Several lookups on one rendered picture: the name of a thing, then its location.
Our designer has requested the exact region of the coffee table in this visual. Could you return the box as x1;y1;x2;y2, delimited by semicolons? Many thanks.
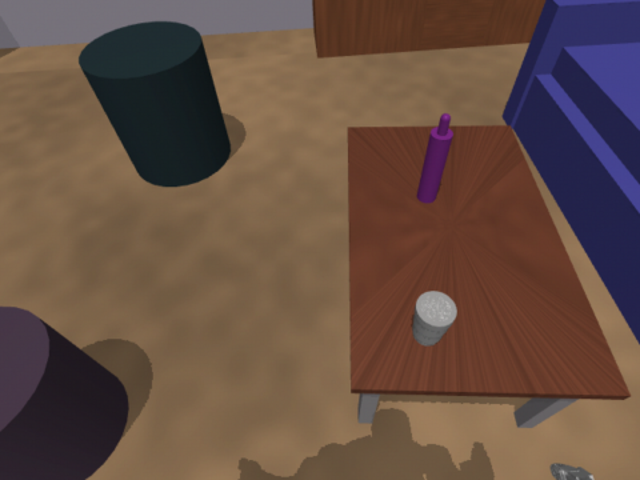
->
348;125;631;428

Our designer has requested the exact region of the sofa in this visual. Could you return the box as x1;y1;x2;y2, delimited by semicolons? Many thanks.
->
502;0;640;344

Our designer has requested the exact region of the right robot hand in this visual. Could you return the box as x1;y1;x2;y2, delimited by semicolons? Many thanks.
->
550;463;594;480

